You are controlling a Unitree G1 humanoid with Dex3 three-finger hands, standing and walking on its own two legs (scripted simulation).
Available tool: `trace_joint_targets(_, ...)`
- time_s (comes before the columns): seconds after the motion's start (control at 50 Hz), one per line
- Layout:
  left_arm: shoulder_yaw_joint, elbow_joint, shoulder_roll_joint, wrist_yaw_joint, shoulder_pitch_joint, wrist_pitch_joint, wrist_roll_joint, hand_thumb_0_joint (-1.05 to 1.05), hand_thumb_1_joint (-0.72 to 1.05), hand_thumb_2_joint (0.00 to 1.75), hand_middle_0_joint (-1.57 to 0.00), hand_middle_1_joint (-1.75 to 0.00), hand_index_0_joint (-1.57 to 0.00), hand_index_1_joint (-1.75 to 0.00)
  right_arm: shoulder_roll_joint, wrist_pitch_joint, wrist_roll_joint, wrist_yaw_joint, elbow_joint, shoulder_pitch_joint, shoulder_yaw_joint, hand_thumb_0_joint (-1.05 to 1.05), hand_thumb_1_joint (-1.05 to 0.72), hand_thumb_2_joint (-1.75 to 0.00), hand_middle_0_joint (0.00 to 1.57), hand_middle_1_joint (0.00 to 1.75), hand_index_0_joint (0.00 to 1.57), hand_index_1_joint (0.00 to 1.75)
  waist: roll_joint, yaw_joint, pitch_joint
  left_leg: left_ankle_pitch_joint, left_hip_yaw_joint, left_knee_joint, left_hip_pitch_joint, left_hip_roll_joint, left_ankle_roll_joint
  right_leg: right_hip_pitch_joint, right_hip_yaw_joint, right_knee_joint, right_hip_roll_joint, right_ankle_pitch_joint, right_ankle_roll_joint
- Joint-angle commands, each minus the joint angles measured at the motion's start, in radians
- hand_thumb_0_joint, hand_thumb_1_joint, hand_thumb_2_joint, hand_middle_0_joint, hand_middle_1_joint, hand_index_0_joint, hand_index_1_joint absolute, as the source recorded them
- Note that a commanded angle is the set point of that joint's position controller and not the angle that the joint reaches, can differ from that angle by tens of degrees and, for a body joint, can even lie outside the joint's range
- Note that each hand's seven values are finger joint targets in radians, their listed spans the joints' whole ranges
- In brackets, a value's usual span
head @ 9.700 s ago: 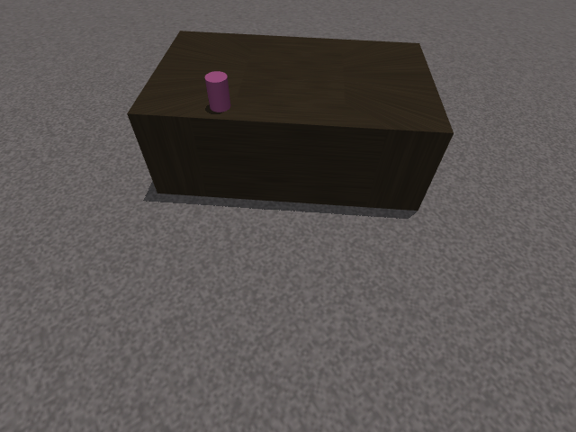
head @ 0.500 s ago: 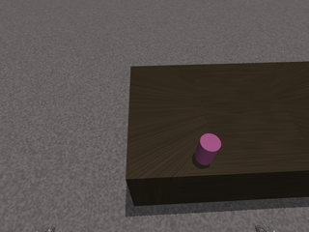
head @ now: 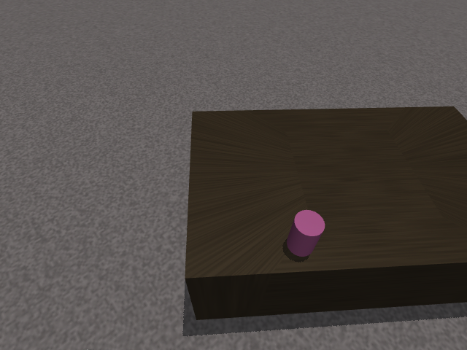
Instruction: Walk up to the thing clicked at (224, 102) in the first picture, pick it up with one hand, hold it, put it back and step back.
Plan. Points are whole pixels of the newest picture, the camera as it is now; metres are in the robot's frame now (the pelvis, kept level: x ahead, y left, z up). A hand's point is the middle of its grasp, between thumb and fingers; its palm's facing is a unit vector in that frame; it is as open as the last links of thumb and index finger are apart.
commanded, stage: walk up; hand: right
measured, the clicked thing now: (304, 233) +0.46 -0.21 -0.27
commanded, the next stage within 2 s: stand in 0.42 s
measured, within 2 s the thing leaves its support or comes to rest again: neither
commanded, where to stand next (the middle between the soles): +0.07 -0.02 m, yaw +2 degrees
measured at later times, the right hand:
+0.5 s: hand out of the picture +0.09 -0.24 -0.15, palm faces -0.03 +0.94 -0.35, open 7.4 cm
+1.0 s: hand out of the picture +0.09 -0.23 -0.15, palm faces -0.04 +0.94 -0.34, open 7.4 cm
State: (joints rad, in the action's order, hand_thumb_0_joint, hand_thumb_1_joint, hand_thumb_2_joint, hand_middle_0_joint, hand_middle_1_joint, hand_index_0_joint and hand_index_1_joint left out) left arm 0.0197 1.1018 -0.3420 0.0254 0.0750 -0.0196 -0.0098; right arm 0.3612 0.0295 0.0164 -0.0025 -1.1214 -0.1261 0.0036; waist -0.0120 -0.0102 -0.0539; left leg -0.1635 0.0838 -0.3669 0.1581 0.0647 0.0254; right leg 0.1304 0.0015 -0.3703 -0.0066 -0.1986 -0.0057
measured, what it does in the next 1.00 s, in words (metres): stands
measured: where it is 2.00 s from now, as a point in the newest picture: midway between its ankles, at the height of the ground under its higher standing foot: outside the picture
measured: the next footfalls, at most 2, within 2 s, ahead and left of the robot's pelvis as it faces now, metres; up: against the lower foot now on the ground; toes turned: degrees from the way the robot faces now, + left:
none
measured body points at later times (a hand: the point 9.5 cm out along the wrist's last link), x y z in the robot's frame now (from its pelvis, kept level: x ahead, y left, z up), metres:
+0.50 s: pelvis +0.01 +0.01 +0.00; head +0.01 +0.02 +0.45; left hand +0.07 +0.31 -0.14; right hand +0.10 -0.29 -0.13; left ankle +0.02 +0.13 -0.75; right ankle +0.00 -0.12 -0.75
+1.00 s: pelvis +0.02 +0.02 +0.00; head +0.03 +0.02 +0.45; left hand +0.09 +0.32 -0.13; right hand +0.10 -0.28 -0.13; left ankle +0.02 +0.14 -0.75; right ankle +0.00 -0.12 -0.75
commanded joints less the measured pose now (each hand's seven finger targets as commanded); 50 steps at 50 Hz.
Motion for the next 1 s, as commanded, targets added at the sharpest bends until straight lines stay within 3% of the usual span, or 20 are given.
trace_joint_targets(0.0,0.044,-0.052,-0.210,-0.011,-0.060,0.028,0.005,0.00,0.90,0.90,-0.20,-0.30,-0.20,-0.30,0.218,0.029,-0.006,0.016,0.058,0.054,-0.043,0.00,-0.90,-0.90,0.20,0.30,0.20,0.30,0.015,0.008,0.097,0.057,-0.100,0.075,-0.058,0.094,-0.041,0.008,0.103,0.085,0.122,0.101,-0.032)
trace_joint_targets(0.12,0.040,-0.036,-0.204,-0.012,-0.045,0.027,0.004,0.00,0.90,0.90,-0.20,-0.30,-0.20,-0.30,0.210,0.026,-0.006,0.018,0.054,0.061,-0.044,0.00,-0.90,-0.90,0.20,0.30,0.20,0.30,0.002,0.007,0.086,0.066,-0.101,0.082,-0.063,0.097,-0.044,0.017,0.099,0.095,0.122,0.113,-0.025)
trace_joint_targets(0.28,0.039,-0.025,-0.205,-0.013,-0.025,0.027,0.002,0.00,0.90,0.90,-0.20,-0.30,-0.20,-0.30,0.206,0.024,-0.006,0.015,0.046,0.069,-0.047,0.00,-0.90,-0.90,0.20,0.30,0.20,0.30,0.020,0.009,0.059,0.005,-0.116,0.110,-0.045,0.096,-0.041,0.023,0.099,0.108,0.122,0.066,-0.021)
trace_joint_targets(0.42,0.030,-0.021,-0.216,-0.023,-0.020,0.050,0.000,0.00,0.90,0.90,-0.20,-0.30,-0.20,-0.30,0.194,0.017,-0.003,0.010,0.040,0.087,-0.045,0.00,-0.90,-0.90,0.20,0.30,0.20,0.30,0.043,0.003,0.093,0.112,-0.110,0.089,-0.075,0.094,-0.038,-0.003,0.097,0.116,0.146,0.151,-0.010)
trace_joint_targets(0.7,0.020,-0.013,-0.214,-0.032,-0.009,0.054,0.001,0.00,0.90,0.90,-0.20,-0.30,-0.20,-0.30,0.198,0.008,-0.005,0.005,0.027,0.086,-0.044,0.00,-0.90,-0.90,0.20,0.30,0.20,0.30,0.009,0.007,0.075,0.085,-0.126,0.113,-0.074,0.092,-0.035,0.001,0.070,0.121,0.143,0.095,-0.003)
trace_joint_targets(0.98,0.016,-0.019,-0.217,-0.035,-0.004,0.054,0.000,0.00,0.90,0.90,-0.20,-0.30,-0.20,-0.30,0.198,0.009,-0.005,0.006,0.021,0.080,-0.045,0.00,-0.90,-0.90,0.20,0.30,0.20,0.30,0.023,0.008,0.102,0.196,-0.119,0.092,-0.093,0.093,-0.040,-0.039,0.065,0.116,0.157,0.191,-0.005)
